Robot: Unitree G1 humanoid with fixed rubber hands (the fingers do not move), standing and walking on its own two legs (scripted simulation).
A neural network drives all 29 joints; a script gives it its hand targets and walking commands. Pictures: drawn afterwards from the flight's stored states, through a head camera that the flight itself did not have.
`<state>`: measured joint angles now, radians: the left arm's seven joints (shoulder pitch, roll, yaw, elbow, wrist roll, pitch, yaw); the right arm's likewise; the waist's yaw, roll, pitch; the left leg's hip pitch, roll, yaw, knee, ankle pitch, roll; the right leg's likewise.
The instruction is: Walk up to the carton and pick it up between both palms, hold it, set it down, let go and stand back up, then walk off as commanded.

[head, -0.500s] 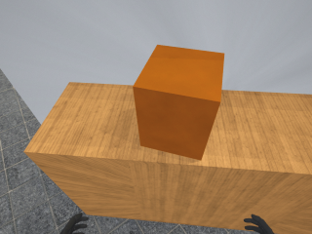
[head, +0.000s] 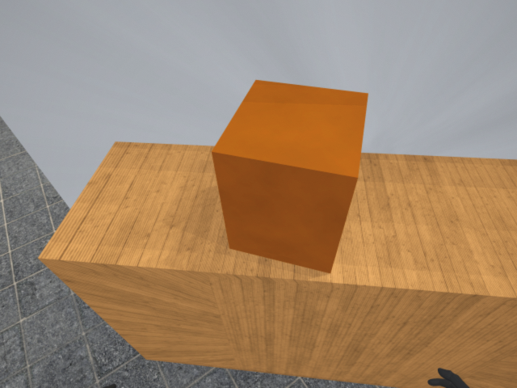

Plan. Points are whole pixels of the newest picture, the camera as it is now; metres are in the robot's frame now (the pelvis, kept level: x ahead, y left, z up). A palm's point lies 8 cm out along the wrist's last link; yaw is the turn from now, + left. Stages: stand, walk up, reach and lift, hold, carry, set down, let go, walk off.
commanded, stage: stand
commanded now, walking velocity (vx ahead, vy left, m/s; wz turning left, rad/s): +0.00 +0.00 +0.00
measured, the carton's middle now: (293, 177) +0.47 -0.03 +0.07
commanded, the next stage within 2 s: walk off in 0.36 s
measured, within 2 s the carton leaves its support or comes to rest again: neither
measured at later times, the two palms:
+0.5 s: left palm out of the picture +0.07 +0.30 -0.10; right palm out of the picture +0.07 -0.31 -0.11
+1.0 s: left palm out of the picture -0.04 +0.31 -0.09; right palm out of the picture -0.01 -0.37 -0.13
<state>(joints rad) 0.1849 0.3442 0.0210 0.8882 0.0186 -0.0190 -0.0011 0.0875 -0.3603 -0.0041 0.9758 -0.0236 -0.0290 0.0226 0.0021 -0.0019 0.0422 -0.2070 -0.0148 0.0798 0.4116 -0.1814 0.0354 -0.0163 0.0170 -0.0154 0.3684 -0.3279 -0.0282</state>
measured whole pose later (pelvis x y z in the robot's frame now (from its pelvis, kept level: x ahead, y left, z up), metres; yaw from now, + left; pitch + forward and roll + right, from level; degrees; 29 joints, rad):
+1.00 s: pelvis -0.13 -0.03 -0.03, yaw -2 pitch -3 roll +2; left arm 0.18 0.43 0.09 0.78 0.03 0.04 0.01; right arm 0.14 -0.47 -0.09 0.78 -0.01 0.06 -0.02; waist 0.05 0.05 0.20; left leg -0.54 -0.14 -0.18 1.29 -0.51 0.00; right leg -0.36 0.00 0.00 0.76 -0.34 -0.03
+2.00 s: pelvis -0.44 -0.01 -0.04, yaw +0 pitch -3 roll +1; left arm 0.10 0.43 0.09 0.65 0.02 0.04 0.01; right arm 0.22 -0.45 -0.07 0.75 0.01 0.03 -0.01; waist 0.01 0.00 0.21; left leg -0.27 -0.07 -0.07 0.79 -0.51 0.02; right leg -0.48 -0.03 0.05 0.76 -0.23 0.02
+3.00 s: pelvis -0.75 -0.02 -0.02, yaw -2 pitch -4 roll +0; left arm 0.24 0.45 0.08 0.86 -0.01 0.00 0.00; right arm 0.26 -0.39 -0.03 0.86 -0.04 -0.02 0.01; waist -0.01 -0.03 0.09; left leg -0.26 -0.02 -0.04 0.67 -0.33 0.01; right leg -0.33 0.03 0.09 0.79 -0.48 -0.02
